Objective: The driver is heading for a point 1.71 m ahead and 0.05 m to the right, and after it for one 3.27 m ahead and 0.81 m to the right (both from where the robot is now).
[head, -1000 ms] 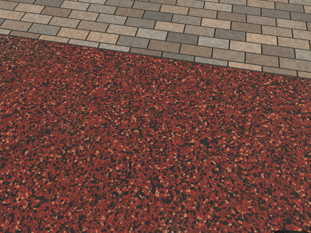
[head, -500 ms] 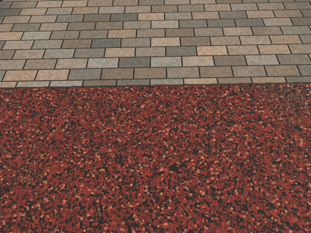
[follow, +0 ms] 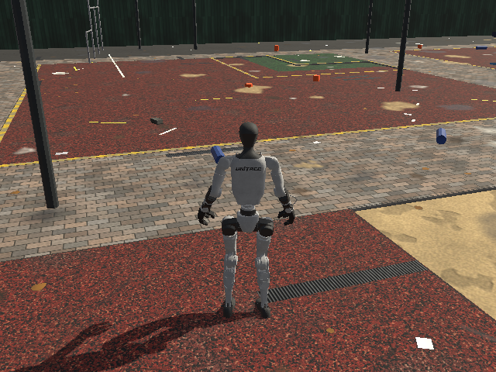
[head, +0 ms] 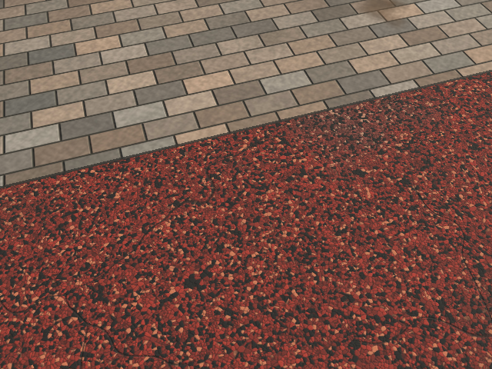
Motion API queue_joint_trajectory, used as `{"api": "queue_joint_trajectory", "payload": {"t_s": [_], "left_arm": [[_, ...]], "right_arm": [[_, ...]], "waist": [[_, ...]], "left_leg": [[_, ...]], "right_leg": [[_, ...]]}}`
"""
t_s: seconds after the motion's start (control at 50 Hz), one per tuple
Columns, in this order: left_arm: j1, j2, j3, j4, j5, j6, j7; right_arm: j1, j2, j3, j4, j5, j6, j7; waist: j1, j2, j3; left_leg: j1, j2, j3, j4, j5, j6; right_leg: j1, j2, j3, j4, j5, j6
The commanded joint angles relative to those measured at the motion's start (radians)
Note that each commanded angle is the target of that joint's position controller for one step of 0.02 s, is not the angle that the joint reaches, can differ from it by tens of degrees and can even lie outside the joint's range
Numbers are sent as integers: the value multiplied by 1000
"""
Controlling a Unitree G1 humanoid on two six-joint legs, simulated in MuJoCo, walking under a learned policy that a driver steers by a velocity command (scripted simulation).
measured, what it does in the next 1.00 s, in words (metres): steps on the spot: left foot, then right foot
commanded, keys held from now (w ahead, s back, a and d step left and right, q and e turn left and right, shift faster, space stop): e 0.10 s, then no key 0.74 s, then w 0.16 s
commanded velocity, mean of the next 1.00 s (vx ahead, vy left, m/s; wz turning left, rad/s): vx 0.02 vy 0.00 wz -0.20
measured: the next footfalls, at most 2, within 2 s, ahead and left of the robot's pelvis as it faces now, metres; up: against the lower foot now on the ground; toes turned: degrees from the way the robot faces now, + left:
left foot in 0.02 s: +0.06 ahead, +0.12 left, +0.00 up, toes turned -8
right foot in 0.40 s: +0.00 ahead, -0.14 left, +0.00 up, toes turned -7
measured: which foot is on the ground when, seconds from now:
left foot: up 0.00-0.00, down 0.02-1.00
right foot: down 0.00-0.02, up 0.04-0.38, down 0.40-1.00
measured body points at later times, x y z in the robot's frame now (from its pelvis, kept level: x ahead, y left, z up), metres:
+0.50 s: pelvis -0.01 -0.02 +0.00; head +0.01 -0.04 +0.45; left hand +0.18 +0.21 -0.10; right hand +0.06 -0.31 -0.13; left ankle +0.02 +0.13 -0.74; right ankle -0.04 -0.13 -0.74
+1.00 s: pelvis +0.01 -0.02 +0.00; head +0.01 -0.02 +0.45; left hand +0.14 +0.23 -0.13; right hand +0.04 -0.31 -0.13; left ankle +0.01 +0.11 -0.72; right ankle -0.04 -0.13 -0.74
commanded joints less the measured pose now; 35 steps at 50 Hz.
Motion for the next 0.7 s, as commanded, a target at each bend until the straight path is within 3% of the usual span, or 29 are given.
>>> {"api": "queue_joint_trajectory", "payload": {"t_s": [0.02, 0.04, 0.06, 0.08, 0.1, 0.12, 0.14, 0.2, 0.28, 0.32, 0.38, 0.4, 0.42, 0.44, 0.46, 0.48, 0.52, 0.56, 0.6, 0.7], "left_arm": [[-39, 127, 27, -84, -5, -1, 11], [27, 63, 10, -79, 12, -3, 7], [38, 111, 27, -111, 4, -14, 5], [54, 188, 50, -90, 9, -20, 3], [58, 212, 63, -67, -1, -14, 1], [70, 182, 61, -44, 0, -2, 6], [65, 154, 53, -44, 5, 6, 7], [22, 87, 29, -73, -4, 1, 3], [-13, 45, -1, -94, 11, -5, -4], [-3, 58, -1, -87, 7, -6, -9], [81, 60, 3, -42, 11, -7, -18], [85, 86, 6, -44, 17, -7, -17], [107, 150, 15, -54, 25, -4, -6], [38, 142, 4, -55, 41, -7, -11], [-13, 78, -10, -71, 43, -20, -21], [-25, 51, -19, -57, 47, -32, -26], [-24, 66, -17, -41, 41, -49, -29], [8, 49, -26, -25, 41, -53, -28], [22, 50, -27, -11, 37, -55, -27], [16, 46, -27, 9, 32, -50, -23]], "right_arm": [[88, -138, -42, -40, -6, -27, 6], [86, -202, -52, -53, -24, -19, -2], [88, -230, -53, -54, -60, -16, 2], [47, -185, -42, -78, -53, -20, 1], [-1, -132, -29, -92, -43, -18, -4], [-24, -113, -22, -100, -30, -14, -8], [-25, -104, -17, -97, -16, -11, -12], [40, -114, -13, -78, -21, 0, -23], [51, -147, -19, -71, -14, 7, -19], [65, -165, -22, -62, -6, 12, -11], [69, -149, -9, -43, 15, 16, -4], [115, -125, 1, -23, 12, 8, 0], [134, -70, 21, -33, -28, -4, 10], [135, -28, 33, -48, -34, -12, 11], [85, -79, 26, -44, -33, -8, 3], [64, -89, 22, -41, -29, -6, 2], [74, -102, 22, -22, -34, 5, -6], [99, -116, 20, -1, -26, 4, -4], [100, -104, 22, 19, -24, -1, -3], [113, -100, 23, 65, -21, -7, -7]], "waist": [[-50, -117, -146], [-2, 122, -169], [12, 303, -133], [13, 216, -116], [22, 155, -90], [26, 124, -74], [13, 130, -55], [-22, 159, -61], [-46, 194, -104], [-54, 212, -105], [-8, 178, -88], [-13, 135, -96], [-40, -51, -154], [-80, -218, -134], [-47, -162, -105], [-51, -150, -85], [-44, -159, -54], [-41, -104, -24], [-36, -60, -19], [-35, -13, -37]], "left_leg": [[199, 81, -30, -243, 213, 52], [315, 304, -231, -260, 415, 137], [271, 463, -461, -284, 561, 325], [238, 478, -427, -293, 505, 370], [207, 399, -300, -283, 431, 319], [196, 327, -216, -276, 350, 271], [194, 302, -176, -277, 354, 265], [235, 262, -88, -282, 405, 280], [260, 284, -57, -261, 446, 291], [238, 291, -61, -250, 465, 293], [175, 266, -44, -188, 413, 243], [110, 243, -28, -163, 329, 178], [15, 167, 55, -14, 128, 92], [-2, 102, 99, -41, -117, 38], [58, 109, 86, -37, -93, 12], [82, 105, 86, -79, 6, 13], [123, 110, 76, -125, 141, 9], [149, 114, 77, -133, 155, 16], [148, 112, 77, -146, 171, 15], [165, 116, 78, -161, 202, 6]], "right_leg": [[46, -162, 231, 9, 194, -94], [-92, -35, 74, 238, -171, -35], [-267, 53, -29, 429, -460, 13], [-288, -27, -24, 611, -411, 43], [-283, -46, -39, 672, -330, 57], [-279, -51, -53, 698, -274, 75], [-294, -48, -58, 725, -231, 91], [-275, -45, -112, 614, -188, 112], [-127, -99, -168, 322, -213, 112], [-42, -96, -210, 201, -189, 104], [142, -71, -249, -144, 55, 50], [247, -110, -186, -199, 162, 19], [366, -284, 15, -180, 418, -31], [237, -387, 83, -158, 436, -155], [160, -346, 66, -183, 263, -180], [143, -287, 23, -183, 152, -136], [111, -231, -18, -181, 65, -75], [75, -201, -40, -181, 41, -47], [94, -186, -56, -157, 76, -40], [123, -172, -74, -133, 164, -45]]}}
Velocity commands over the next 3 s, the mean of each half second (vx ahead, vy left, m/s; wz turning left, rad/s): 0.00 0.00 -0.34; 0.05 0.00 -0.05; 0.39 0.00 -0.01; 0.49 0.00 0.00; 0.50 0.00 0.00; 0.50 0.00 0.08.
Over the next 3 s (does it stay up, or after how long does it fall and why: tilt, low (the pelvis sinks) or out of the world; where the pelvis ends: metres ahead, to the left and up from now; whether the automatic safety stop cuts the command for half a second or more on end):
stays up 1.04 -0.15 0.01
